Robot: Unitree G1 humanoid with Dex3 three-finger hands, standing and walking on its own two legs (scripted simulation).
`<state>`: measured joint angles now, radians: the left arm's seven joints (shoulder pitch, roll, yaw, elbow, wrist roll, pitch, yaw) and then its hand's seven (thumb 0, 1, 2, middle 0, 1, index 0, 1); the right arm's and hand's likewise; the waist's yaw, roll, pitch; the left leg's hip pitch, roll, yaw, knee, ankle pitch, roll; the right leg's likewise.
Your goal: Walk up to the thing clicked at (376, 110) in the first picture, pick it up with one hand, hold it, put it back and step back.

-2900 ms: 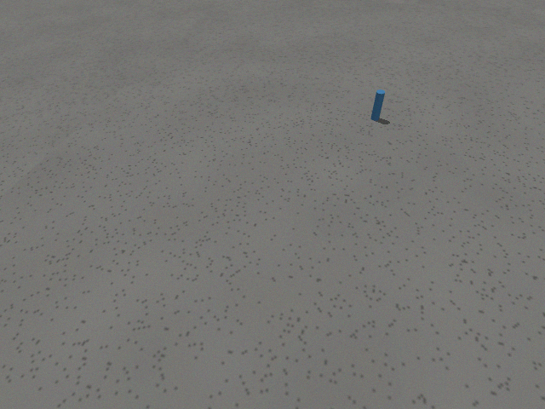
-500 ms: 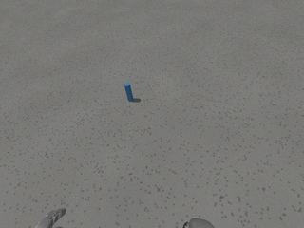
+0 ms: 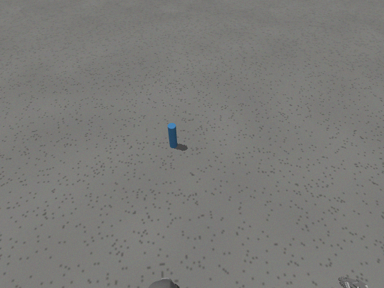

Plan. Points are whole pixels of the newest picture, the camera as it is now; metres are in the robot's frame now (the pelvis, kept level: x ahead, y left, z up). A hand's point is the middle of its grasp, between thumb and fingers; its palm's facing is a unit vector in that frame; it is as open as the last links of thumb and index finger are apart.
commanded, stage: walk up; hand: left
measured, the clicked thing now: (172, 136) +1.07 +0.19 -0.66
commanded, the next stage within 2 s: none
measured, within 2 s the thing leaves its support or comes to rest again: neither
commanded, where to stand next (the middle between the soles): +0.80 +0.00 m, yaw +0 degrees
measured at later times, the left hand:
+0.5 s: hand (117, 202) +0.34 +0.25 -0.11, palm faces -0.10 -0.91 -0.40, open 7.4 cm
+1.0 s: hand (111, 185) +0.40 +0.28 -0.13, palm faces +0.04 -0.92 -0.38, open 7.4 cm
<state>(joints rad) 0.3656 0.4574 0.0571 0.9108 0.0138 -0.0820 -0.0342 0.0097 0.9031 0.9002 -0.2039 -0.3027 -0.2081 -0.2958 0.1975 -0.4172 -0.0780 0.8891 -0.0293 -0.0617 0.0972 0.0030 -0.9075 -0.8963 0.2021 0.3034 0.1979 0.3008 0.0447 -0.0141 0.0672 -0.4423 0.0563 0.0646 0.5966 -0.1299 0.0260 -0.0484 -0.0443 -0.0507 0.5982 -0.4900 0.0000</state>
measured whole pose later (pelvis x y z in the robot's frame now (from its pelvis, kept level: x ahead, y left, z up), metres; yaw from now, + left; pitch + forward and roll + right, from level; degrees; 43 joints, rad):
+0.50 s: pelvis +0.22 -0.02 +0.00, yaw -2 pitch -3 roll +2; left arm 0.19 0.40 0.06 0.90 0.02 -0.06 -0.07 0.01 0.91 0.90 -0.20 -0.30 -0.20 -0.30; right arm 0.38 -0.42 -0.06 0.89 0.00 -0.06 0.05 0.00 -0.90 -0.90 0.21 0.30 0.20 0.30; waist -0.05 0.03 0.09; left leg -0.02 0.04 0.11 0.55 -0.47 -0.01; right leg -0.41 -0.05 -0.05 0.58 -0.12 -0.02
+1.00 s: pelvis +0.40 +0.00 +0.01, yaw +3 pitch -3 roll -3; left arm 0.36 0.43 0.06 0.88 0.02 -0.08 -0.04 0.01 0.90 0.90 -0.20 -0.30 -0.21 -0.30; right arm 0.27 -0.43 -0.07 0.90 -0.03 -0.03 0.10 0.00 -0.91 -0.90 0.20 0.30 0.20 0.30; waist 0.04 0.03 0.06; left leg -0.41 0.08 0.01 0.59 -0.17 0.02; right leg -0.07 -0.03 -0.15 0.50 -0.38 0.01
